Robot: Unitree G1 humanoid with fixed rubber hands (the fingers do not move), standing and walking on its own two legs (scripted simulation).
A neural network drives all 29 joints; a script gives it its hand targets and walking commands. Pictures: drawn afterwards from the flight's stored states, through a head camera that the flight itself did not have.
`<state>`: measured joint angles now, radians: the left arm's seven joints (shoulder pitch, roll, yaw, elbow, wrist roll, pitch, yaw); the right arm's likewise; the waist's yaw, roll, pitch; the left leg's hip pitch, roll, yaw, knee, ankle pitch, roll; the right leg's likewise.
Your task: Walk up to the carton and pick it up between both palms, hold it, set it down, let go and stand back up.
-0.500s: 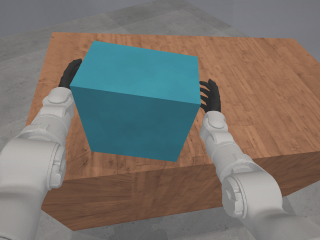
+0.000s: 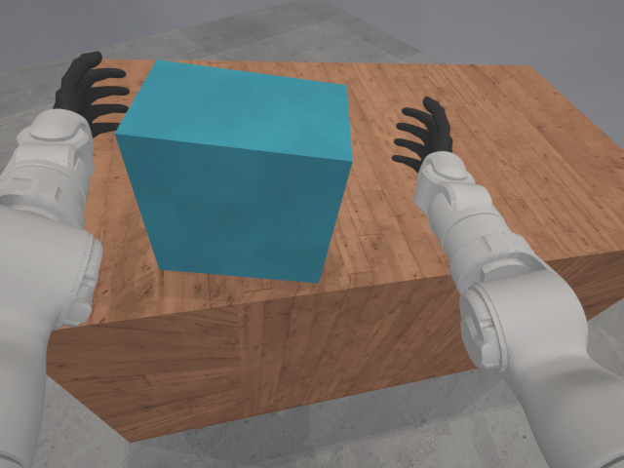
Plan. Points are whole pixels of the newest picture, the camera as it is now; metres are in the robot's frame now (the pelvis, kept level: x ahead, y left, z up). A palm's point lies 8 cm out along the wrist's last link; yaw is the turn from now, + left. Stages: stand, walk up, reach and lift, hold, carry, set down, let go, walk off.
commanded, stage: set down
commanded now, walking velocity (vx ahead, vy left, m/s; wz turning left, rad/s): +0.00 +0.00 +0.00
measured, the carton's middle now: (246, 183) +0.51 +0.01 +0.07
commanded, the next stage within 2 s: none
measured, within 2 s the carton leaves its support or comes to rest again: neither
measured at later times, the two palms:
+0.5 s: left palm (50, 67) +0.51 +0.20 +0.24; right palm (417, 114) +0.45 -0.19 +0.22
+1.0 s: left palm (14, 169) +0.42 +0.24 +0.19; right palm (418, 207) +0.36 -0.18 +0.16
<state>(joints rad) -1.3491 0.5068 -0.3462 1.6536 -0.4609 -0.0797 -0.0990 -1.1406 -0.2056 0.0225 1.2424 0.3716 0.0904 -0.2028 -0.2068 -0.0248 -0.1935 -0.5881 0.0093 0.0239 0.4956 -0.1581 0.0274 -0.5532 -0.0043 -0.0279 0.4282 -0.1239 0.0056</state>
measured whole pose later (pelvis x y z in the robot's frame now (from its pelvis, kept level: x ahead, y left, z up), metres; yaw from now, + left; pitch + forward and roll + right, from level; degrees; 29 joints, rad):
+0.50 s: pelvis +0.05 -0.01 +0.02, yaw +0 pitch +5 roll -2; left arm -1.13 0.55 -0.05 1.18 -0.25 0.21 -0.17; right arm -0.99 -0.18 0.12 0.93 0.49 0.19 -0.32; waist -0.16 -0.03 -0.12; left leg -0.27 0.03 0.02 0.40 -0.18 -0.01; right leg -0.21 0.02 -0.03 0.28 -0.11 0.00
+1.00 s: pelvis +0.00 +0.01 +0.01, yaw -1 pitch -4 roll -1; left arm -0.86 0.50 0.03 0.95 -0.24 0.24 -0.14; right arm -0.66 -0.14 -0.02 0.63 0.32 0.32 -0.28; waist -0.08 -0.05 -0.01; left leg -0.17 0.01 0.05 0.40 -0.16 0.03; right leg -0.14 0.00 0.00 0.32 -0.11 0.01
